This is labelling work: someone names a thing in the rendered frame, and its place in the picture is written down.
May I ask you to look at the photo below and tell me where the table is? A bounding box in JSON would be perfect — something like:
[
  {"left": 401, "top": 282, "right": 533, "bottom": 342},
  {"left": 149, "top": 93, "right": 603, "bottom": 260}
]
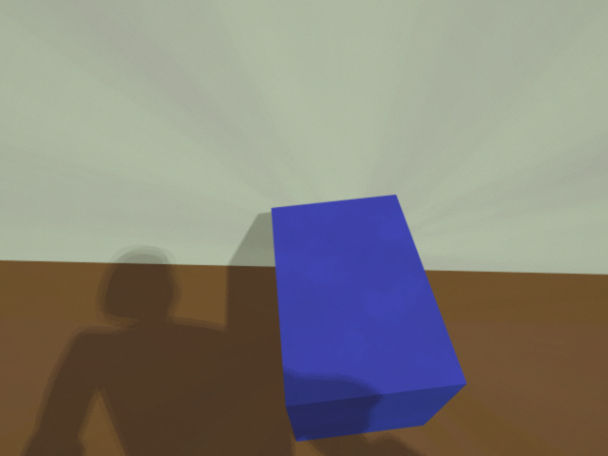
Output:
[{"left": 0, "top": 260, "right": 608, "bottom": 456}]

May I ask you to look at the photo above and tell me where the carton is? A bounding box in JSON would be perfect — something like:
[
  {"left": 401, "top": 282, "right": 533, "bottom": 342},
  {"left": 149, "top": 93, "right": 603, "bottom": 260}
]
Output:
[{"left": 272, "top": 195, "right": 466, "bottom": 442}]

